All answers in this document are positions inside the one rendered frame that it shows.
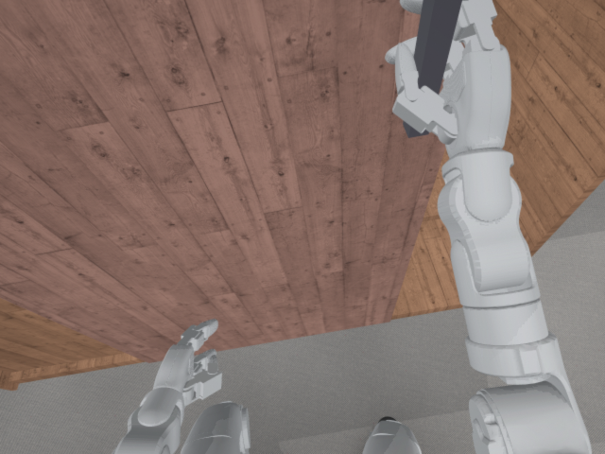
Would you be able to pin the left robot hand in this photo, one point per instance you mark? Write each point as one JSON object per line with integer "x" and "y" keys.
{"x": 193, "y": 377}

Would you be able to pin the robot left thigh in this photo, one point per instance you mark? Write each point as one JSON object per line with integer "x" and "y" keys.
{"x": 221, "y": 429}

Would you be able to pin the robot right forearm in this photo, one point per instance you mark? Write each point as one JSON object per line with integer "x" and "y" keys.
{"x": 480, "y": 206}

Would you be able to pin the robot thigh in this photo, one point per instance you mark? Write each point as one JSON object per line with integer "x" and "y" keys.
{"x": 391, "y": 438}
{"x": 221, "y": 429}

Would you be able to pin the handle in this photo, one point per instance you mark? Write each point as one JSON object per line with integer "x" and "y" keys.
{"x": 435, "y": 34}

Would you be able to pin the right robot upper arm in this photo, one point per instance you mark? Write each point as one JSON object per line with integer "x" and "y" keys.
{"x": 525, "y": 419}

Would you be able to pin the wardrobe door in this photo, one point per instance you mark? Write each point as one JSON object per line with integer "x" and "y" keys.
{"x": 29, "y": 341}
{"x": 168, "y": 162}

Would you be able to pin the robot right thigh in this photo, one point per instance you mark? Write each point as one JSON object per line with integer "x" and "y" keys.
{"x": 391, "y": 438}

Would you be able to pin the robot left forearm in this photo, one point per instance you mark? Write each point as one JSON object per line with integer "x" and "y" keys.
{"x": 155, "y": 427}

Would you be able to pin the right robot hand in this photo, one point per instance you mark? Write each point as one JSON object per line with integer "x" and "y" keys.
{"x": 477, "y": 83}

